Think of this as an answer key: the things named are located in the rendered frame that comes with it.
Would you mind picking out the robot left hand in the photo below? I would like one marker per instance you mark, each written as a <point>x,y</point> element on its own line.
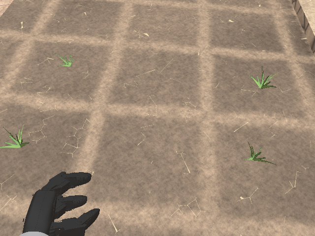
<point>48,204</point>

